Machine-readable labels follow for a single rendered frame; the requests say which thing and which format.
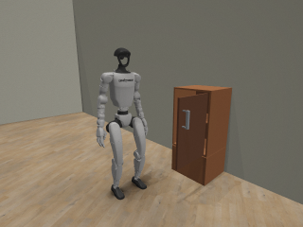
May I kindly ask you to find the robot left forearm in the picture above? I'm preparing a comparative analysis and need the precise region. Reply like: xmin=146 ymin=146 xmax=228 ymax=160
xmin=134 ymin=97 xmax=145 ymax=119

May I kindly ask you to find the robot right upper arm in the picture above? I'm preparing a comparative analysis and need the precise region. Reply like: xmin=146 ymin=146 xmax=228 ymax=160
xmin=98 ymin=72 xmax=114 ymax=104

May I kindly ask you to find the right robot hand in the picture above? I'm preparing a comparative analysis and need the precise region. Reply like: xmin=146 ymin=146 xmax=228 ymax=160
xmin=96 ymin=127 xmax=108 ymax=148

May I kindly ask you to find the cupboard door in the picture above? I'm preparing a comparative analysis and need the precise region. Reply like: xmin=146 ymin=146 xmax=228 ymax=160
xmin=175 ymin=93 xmax=208 ymax=170

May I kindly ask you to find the robot left upper arm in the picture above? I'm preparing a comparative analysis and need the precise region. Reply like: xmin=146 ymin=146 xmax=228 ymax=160
xmin=132 ymin=72 xmax=141 ymax=100

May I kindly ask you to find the robot left foot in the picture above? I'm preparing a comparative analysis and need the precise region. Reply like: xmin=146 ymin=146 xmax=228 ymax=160
xmin=132 ymin=176 xmax=147 ymax=190

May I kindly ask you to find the robot right thigh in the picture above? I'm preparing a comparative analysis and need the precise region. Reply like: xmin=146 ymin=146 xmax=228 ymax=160
xmin=106 ymin=119 xmax=124 ymax=166

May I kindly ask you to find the robot right forearm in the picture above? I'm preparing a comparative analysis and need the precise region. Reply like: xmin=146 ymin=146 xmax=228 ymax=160
xmin=97 ymin=96 xmax=105 ymax=128

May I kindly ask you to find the handle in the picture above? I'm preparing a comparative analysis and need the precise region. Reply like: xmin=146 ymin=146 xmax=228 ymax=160
xmin=182 ymin=110 xmax=190 ymax=130

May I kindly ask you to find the left robot hand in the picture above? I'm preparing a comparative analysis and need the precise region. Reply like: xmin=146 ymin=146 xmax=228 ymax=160
xmin=140 ymin=118 xmax=148 ymax=135

